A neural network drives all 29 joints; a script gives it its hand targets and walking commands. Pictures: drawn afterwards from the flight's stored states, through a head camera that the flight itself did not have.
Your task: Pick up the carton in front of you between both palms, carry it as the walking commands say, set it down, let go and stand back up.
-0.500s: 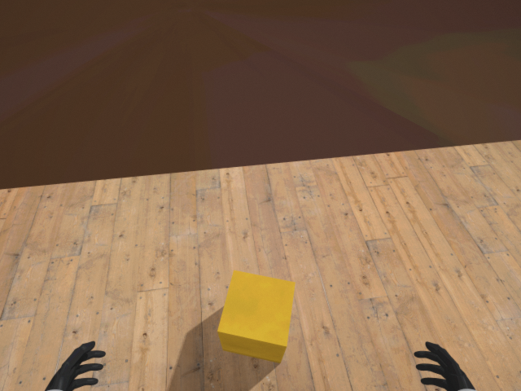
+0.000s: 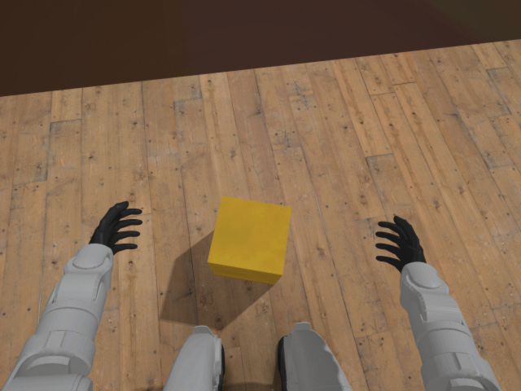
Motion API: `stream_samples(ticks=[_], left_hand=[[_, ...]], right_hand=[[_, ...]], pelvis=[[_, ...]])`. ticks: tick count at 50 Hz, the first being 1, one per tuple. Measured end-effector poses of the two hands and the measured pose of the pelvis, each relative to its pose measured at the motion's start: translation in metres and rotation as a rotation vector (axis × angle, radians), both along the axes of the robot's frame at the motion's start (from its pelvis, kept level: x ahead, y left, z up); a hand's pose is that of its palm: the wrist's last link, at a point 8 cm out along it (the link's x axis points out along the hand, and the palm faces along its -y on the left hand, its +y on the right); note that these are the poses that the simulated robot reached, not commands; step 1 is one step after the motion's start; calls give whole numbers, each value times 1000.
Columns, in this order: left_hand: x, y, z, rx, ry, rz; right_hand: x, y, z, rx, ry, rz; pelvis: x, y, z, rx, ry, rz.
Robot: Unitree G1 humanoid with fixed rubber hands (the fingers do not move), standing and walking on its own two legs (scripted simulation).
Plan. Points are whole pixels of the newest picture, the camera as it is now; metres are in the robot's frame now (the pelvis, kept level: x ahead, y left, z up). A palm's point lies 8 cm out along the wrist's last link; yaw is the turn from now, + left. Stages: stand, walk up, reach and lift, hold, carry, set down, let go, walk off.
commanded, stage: reach and lift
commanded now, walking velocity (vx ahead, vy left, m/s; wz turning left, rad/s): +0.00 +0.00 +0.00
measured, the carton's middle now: (250, 243) +0.46 -0.01 -0.58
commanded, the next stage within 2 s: none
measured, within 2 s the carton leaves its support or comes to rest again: neither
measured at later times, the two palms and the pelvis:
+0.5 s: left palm (159, 170) +0.51 +0.18 -0.15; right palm (351, 203) +0.43 -0.20 -0.15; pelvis -0.05 +0.01 -0.06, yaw +0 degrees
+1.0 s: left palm (180, 219) +0.49 +0.18 -0.39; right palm (324, 237) +0.42 -0.20 -0.38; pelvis -0.06 +0.00 -0.23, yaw -2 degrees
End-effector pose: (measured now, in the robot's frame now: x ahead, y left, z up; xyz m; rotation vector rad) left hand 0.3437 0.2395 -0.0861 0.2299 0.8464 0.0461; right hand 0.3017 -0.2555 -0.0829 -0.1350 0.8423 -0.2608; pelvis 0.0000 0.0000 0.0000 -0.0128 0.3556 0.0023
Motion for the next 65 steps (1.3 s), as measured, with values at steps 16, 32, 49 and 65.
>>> stream_samples(ticks=[16,32,49,65], left_hand=[[118,-42,-34,-104,-115,-60],[169,-62,-107,-142,-160,-65],[142,-57,-298,-114,-161,-14],[144,-70,-400,-126,-103,-11]], right_hand=[[93,41,-40,75,-150,-88],[136,57,-110,84,-192,-101],[123,53,-294,89,-167,-78],[124,62,-400,111,-99,-69]], pelvis=[[-60,9,-47,-17,236,10],[-33,12,-75,-31,487,8],[-58,1,-224,-37,519,-8],[-89,1,-312,-40,327,-22]])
